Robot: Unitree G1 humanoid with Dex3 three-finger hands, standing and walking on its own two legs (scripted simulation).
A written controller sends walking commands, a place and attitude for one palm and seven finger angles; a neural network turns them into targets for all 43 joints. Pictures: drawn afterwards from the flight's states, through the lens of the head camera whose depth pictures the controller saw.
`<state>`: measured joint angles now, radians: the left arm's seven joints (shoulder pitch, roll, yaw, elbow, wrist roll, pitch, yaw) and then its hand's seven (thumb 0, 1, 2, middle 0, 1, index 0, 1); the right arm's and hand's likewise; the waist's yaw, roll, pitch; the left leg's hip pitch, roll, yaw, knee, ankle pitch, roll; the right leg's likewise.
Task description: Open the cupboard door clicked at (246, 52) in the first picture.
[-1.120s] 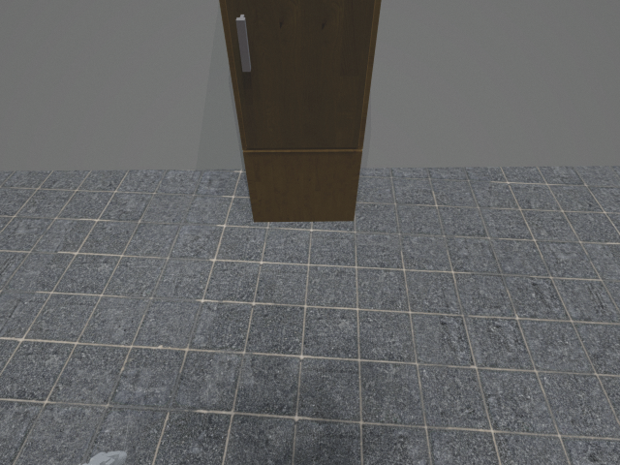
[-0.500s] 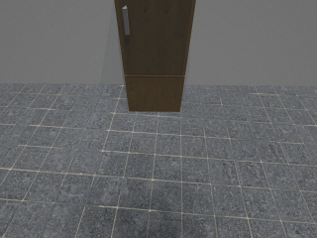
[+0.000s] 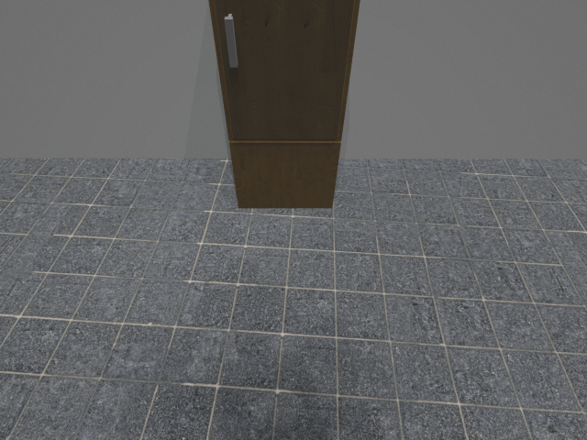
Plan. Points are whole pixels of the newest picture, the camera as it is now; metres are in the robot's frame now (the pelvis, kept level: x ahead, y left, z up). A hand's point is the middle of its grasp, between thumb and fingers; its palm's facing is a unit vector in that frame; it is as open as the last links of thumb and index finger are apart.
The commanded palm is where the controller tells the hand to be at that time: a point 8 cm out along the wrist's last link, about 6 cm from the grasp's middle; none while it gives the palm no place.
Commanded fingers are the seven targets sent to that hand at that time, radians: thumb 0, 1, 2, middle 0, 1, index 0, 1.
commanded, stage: look at it before walking up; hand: left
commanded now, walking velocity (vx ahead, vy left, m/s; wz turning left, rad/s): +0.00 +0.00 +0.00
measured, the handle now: (232, 40) +1.21 +0.28 +0.03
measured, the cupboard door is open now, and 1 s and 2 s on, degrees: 0 0 0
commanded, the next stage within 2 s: walk to a spot facing it in 0.32 s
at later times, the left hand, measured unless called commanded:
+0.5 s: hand out of the picture +0.08 +0.24 -0.16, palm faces -0.02 -0.94 -0.33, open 7.4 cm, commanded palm none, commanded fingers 0.00 0.90 0.90 -0.20 -0.30 -0.20 -0.30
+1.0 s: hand (186, 409) +0.20 +0.20 -0.18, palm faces -0.02 -0.99 -0.16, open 7.3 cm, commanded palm none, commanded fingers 0.00 0.90 0.90 -0.20 -0.30 -0.20 -0.30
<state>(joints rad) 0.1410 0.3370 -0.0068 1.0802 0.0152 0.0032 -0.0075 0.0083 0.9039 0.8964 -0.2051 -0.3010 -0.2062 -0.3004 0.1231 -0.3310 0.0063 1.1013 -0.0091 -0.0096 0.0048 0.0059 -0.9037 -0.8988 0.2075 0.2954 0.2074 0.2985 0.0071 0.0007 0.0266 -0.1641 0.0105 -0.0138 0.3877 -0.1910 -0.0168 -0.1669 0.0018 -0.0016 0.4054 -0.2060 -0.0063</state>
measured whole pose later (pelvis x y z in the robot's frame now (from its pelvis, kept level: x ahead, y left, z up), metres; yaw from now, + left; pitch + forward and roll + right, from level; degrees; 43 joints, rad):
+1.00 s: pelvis +0.15 +0.01 -0.01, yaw +0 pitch +0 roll +0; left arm 0.20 0.19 0.05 1.04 0.02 0.01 -0.03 0.02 0.93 0.90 -0.20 -0.30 -0.20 -0.30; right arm 0.52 -0.08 -0.01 1.20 -0.02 -0.07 -0.02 0.00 -0.90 -0.90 0.21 0.30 0.21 0.30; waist -0.04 -0.02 0.07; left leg 0.06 0.02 0.07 0.30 -0.36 0.00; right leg -0.54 -0.09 -0.10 0.79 -0.25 0.00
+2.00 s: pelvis +0.54 -0.02 -0.02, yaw +5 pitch -1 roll +0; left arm 0.26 0.16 0.05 1.05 0.03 -0.06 0.00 0.01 0.92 0.90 -0.20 -0.30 -0.20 -0.30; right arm 0.37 -0.16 -0.05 1.16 -0.02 0.00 0.01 0.01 -0.91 -0.90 0.20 0.29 0.20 0.30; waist 0.00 0.05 0.05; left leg -0.31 0.10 0.10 1.01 -0.47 0.01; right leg -0.31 -0.05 -0.15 0.59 -0.27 -0.04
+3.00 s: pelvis +0.64 -0.03 -0.01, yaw +5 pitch +0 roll -1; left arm 0.22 0.15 0.03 1.04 0.01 0.02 0.02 0.01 0.92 0.90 -0.20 -0.30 -0.21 -0.30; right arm 0.27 -0.16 -0.03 1.10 -0.01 0.03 -0.02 0.00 -0.91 -0.90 0.20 0.29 0.20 0.30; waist -0.01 0.03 0.02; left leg -0.19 0.06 0.03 0.51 -0.32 -0.01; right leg -0.29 0.01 -0.12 0.51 -0.22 -0.05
